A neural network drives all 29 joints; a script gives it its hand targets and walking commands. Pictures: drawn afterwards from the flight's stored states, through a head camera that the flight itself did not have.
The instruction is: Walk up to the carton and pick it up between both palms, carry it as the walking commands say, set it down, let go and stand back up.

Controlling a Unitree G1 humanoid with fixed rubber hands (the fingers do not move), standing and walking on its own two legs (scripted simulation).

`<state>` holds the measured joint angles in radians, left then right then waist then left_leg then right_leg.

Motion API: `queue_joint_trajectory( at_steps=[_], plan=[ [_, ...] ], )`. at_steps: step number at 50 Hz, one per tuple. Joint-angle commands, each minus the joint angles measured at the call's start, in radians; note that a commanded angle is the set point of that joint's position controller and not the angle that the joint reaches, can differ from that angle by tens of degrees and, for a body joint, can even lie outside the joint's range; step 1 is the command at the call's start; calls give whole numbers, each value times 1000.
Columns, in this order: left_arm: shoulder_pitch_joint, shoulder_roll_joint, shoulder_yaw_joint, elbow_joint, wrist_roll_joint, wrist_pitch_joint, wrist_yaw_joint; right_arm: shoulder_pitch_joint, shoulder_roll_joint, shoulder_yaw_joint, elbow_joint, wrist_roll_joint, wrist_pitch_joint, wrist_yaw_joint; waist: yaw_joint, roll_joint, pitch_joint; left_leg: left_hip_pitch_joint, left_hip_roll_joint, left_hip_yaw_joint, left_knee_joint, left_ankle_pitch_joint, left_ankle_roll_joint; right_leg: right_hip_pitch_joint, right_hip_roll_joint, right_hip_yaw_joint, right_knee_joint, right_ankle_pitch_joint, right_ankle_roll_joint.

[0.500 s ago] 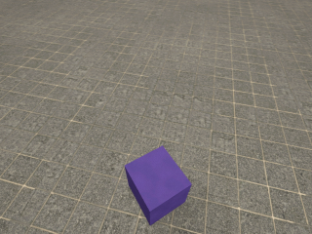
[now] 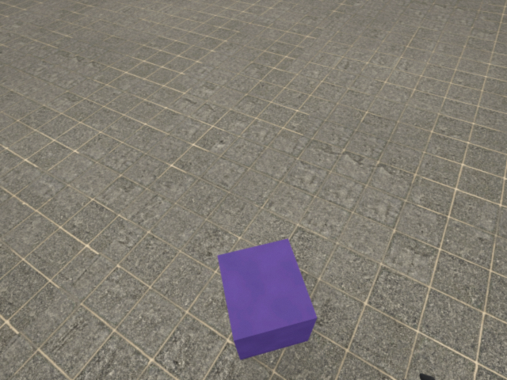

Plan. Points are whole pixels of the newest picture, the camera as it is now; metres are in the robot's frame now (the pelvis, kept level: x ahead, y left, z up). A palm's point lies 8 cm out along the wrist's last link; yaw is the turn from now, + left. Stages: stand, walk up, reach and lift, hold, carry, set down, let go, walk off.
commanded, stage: walk up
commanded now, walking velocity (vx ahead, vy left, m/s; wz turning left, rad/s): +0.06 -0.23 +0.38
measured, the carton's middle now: (264, 299) +0.48 +0.00 -0.64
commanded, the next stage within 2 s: none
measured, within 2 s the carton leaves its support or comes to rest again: neither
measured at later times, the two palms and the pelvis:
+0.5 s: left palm out of the picture +0.10 +0.18 -0.13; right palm out of the picture +0.10 -0.33 -0.15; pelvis +0.06 -0.07 -0.01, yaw +6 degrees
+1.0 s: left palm out of the picture +0.07 +0.29 -0.15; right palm (399, 346) +0.21 -0.22 -0.10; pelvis +0.05 +0.01 -0.01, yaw +8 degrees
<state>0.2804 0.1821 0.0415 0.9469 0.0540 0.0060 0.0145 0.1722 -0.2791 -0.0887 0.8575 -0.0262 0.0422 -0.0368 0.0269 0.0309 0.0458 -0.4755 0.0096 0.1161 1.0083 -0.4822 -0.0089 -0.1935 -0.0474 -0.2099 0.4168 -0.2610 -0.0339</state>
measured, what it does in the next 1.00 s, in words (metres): steps on the spot: left foot, then right foot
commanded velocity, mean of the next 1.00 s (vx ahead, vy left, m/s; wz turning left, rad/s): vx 0.04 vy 0.02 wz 0.17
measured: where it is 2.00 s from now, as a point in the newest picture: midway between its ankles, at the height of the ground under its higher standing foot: outside the picture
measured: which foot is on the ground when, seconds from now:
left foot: up 0.00-0.12, down 0.14-0.46, up 0.48-0.86, down 0.88-1.00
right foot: down 0.00-0.16, up 0.18-0.44, down 0.46-0.88, up 0.90-1.00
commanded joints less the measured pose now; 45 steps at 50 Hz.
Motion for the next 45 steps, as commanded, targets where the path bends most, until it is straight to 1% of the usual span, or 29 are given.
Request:
queue_joint_trajectory(
  at_steps=[1, 4, 6, 7, 8, 9, 10, 11, 13, 15, 17, 19, 21, 22, 23, 24, 25, 26, 27, 28, 30, 32, 34, 39, 41, 42, 43, 44, 45],
  plan=[
    [78, 118, 22, 6, 5, -3, 11, -6, 22, 19, -68, 10, -5, 7, 5, -197, -61, -4, 24, -27, -155, 0, 19, 150, -257, 166, -74, 579, -163],
    [58, 125, 18, 11, 4, -5, 3, -5, 35, 27, -66, 16, -6, 7, -8, -155, -61, 126, 13, -3, -284, 54, 28, 71, -249, 163, -85, 408, -143],
    [32, 123, 19, 21, -11, -4, -2, 90, 20, 25, -34, 15, -14, -2, -59, -75, -70, 320, 31, 8, -470, 229, 28, -29, -204, 132, -18, 301, -90],
    [23, 115, 22, 22, -21, -5, -6, 179, -15, 16, -1, 10, -21, -7, -99, 6, -86, 483, 94, -23, -621, 392, 30, -120, -159, 91, 73, 182, -36],
    [33, 65, 14, 3, -25, -13, -9, 249, -121, -11, 23, -5, -27, -16, -106, 236, -78, 635, 338, -292, -653, 744, 89, -337, -51, 10, 290, -81, 39],
    [53, 74, 14, -5, -31, 1, -10, 296, -178, -26, 23, 0, -31, -25, -120, 245, -94, 615, 536, -533, -674, 1045, 252, -420, 8, 94, 508, -305, 84],
    [38, 89, 18, 7, -27, 15, -9, 238, -153, -19, 24, 5, -38, -31, -76, 97, -57, 515, 532, -482, -671, 1090, 273, -387, -15, 177, 635, -289, 99],
    [39, 88, 18, 3, -25, 18, -11, 161, -97, -7, 16, 8, -48, -28, -43, 42, -34, 433, 456, -388, -686, 936, 257, -350, -33, 201, 678, -219, 103],
    [52, 78, 12, -14, -29, 20, -8, 11, -40, 10, -23, 16, -59, -9, 2, 124, 8, 330, 309, -195, -726, 799, 189, -291, -42, 191, 630, -130, 99],
    [25, 62, 2, -38, -31, 18, -9, 10, -33, 17, -13, 6, -62, 5, 0, 161, 13, 272, 190, -72, -708, 699, 138, -191, -16, 138, 441, -74, 93],
    [-4, 47, -3, -39, -35, 18, -7, 102, -46, 16, 11, 1, -64, 7, -38, 126, -18, 327, 197, -76, -678, 723, 137, -157, 6, 95, 329, -52, 86],
    [-43, 49, 1, -67, -40, 10, 2, 125, -67, 13, 30, -2, -53, 8, -52, 155, -34, 300, 163, -73, -658, 529, 144, -106, 18, 67, 216, -29, 81],
    [22, 62, 11, -46, -40, -3, 9, 114, -72, 18, 28, -2, -43, 15, -7, 105, -46, 233, 145, -91, -610, 428, 117, 40, 26, 27, 55, 77, 68],
    [72, 101, 22, -28, -34, -13, 14, 108, -47, 27, 19, -5, -46, 17, 17, 53, -62, 169, 130, -99, -565, 368, 81, 149, -32, 72, 4, 139, 54],
    [147, 181, 43, -11, -19, -24, 19, 118, -4, 37, 1, -6, -51, 17, 43, -114, -101, 58, 56, -55, -407, 212, 29, 254, -216, 273, -57, 274, 22],
    [223, 299, 68, -11, -10, -24, 32, 104, 6, 42, -37, 2, -43, 17, 90, -311, -103, -131, -28, -9, -149, -158, -29, 315, -507, 569, -92, 537, -107],
    [263, 315, 81, -4, -18, -10, 49, 42, -37, 27, -60, -6, -16, 23, 102, -239, -108, -178, 8, -109, 75, -221, -39, 270, -573, 633, -97, 643, -181],
    [226, 270, 74, -12, -22, -9, 53, 17, -44, 18, -64, -5, -4, 38, 68, -180, -84, -186, 45, -156, 145, -129, -35, 221, -513, 543, -103, 537, -152],
    [155, 217, 63, -30, -21, -10, 48, 16, -40, 16, -63, -5, -2, 54, 38, -201, -65, -170, 69, -166, 135, -9, -23, 172, -428, 453, -127, 322, -109],
    [83, 184, 54, -42, -22, -11, 46, 32, -38, 14, -59, -4, 2, 68, 7, -231, -44, -135, 73, -160, 115, 67, -27, 121, -366, 377, -145, 264, -73],
    [8, 174, 44, -67, -23, -18, 36, 88, -36, 9, -35, 0, 12, 83, -24, -255, -31, -47, 44, -112, 98, 128, -51, 35, -304, 260, -139, 381, -59],
    [9, 194, 46, -71, -17, -22, 31, 70, -36, 12, -46, 6, 22, 82, -17, -244, -25, -31, 35, -82, 38, 120, -67, 22, -301, 210, -115, 523, -78],
    [33, 227, 54, -63, -12, -21, 30, 18, -36, 14, -75, 8, 33, 83, 3, -259, -20, -56, 43, -76, -27, 111, -74, 51, -322, 212, -109, 572, -92],
    [-33, 277, 72, -81, -7, 0, 18, -18, -48, 26, -102, 19, 25, 92, -7, -319, -32, 104, 31, -24, -254, 140, -71, -43, -306, 168, -107, 349, -63],
    [-74, 311, 82, -86, -20, 10, 17, -8, -68, 22, -118, 30, 20, 90, -13, -307, -5, 126, 38, -26, -380, 115, -77, -24, -327, 181, -34, 555, -59],
    [-82, 314, 81, -80, -28, 12, 14, 35, -58, 24, -109, 30, 11, 86, -26, -293, -37, 207, 26, -9, -490, 191, -64, -28, -308, 155, 34, 533, -36],
    [-67, 271, 63, -75, -31, 14, 9, 89, -66, 16, -82, 26, -2, 78, -41, -207, -87, 336, 22, 6, -601, 314, -42, -69, -257, 120, 139, 405, 3],
    [1, 178, 30, -73, -20, 20, 4, 128, -129, 0, -64, 11, -22, 66, -50, -2, -117, 445, 149, -98, -701, 553, -18, -190, -152, 70, 309, 76, 49],
    [-1, 110, 11, -109, -18, 38, 3, 123, -238, -15, -81, 12, -38, 62, -46, 253, -115, 398, 443, -385, -722, 866, 107, -348, -34, 84, 514, -398, 87]
  ],
)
